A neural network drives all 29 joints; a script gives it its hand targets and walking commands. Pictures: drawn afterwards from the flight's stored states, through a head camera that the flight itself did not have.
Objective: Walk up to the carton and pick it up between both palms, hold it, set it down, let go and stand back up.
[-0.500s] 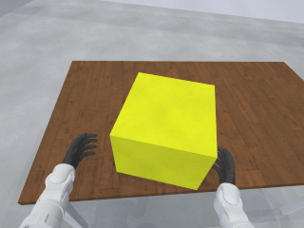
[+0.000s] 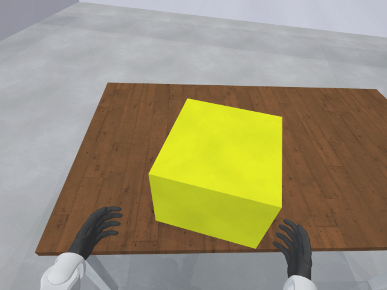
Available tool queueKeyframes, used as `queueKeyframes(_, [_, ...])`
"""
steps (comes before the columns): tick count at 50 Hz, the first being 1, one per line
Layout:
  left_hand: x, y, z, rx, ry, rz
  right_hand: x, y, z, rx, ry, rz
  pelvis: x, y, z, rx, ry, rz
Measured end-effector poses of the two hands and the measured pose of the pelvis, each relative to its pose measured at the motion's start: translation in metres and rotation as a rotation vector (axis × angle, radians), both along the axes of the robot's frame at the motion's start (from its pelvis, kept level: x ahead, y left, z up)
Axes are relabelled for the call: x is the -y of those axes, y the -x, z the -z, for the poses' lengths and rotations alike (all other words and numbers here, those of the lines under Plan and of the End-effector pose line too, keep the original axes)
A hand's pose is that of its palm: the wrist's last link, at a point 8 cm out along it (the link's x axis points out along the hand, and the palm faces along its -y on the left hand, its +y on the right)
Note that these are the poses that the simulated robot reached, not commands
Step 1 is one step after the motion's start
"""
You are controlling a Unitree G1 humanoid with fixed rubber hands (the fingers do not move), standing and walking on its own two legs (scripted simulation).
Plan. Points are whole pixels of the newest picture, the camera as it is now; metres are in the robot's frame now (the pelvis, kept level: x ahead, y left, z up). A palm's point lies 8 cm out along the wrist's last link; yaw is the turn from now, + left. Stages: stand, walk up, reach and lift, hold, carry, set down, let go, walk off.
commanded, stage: set down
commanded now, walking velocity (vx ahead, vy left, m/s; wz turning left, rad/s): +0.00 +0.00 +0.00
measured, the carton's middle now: (219, 168) +0.46 -0.04 -0.03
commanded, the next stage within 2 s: none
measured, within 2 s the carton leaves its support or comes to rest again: neither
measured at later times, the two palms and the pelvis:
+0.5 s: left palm (77, 266) +0.19 +0.25 -0.01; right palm (305, 280) +0.19 -0.19 -0.02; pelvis +0.01 -0.01 +0.00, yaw +0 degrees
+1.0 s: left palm (82, 268) +0.19 +0.24 -0.02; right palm (312, 271) +0.20 -0.21 -0.02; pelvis +0.03 -0.02 +0.01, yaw +0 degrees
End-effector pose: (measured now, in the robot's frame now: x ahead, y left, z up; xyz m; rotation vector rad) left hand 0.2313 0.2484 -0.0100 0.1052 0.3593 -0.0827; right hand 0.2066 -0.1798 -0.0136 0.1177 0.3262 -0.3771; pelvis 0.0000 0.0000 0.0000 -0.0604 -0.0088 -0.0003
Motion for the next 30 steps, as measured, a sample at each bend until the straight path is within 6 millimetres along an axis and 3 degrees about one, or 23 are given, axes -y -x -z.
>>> queueKeyframes(10, [-0.001, 0.018, -0.005, -0.002, -0.012, 0.005, 0.006, 0.013, -0.004, -0.012, -0.011, 0.014, 0.003, -0.003, -0.001, 0.01, -0.004, -0.001])
queueKeyframes(22, [-0.001, 0.037, 0.001, -0.067, -0.023, -0.021, 0.01, 0.021, 0.005, -0.075, -0.017, -0.01, 0.009, -0.007, -0.002, 0.028, -0.013, -0.002])
queueKeyframes(30, [0.002, 0.036, 0.002, -0.089, -0.031, -0.036, 0.013, 0.018, 0.006, -0.087, -0.014, -0.039, 0.013, -0.011, -0.003, 0.029, -0.018, -0.002])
